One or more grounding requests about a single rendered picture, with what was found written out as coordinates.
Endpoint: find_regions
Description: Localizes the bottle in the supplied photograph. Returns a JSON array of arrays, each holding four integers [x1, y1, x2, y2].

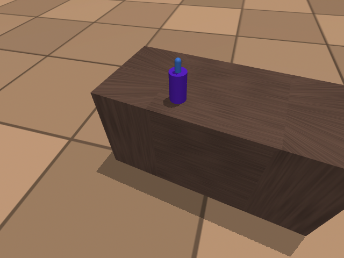
[[168, 58, 188, 104]]

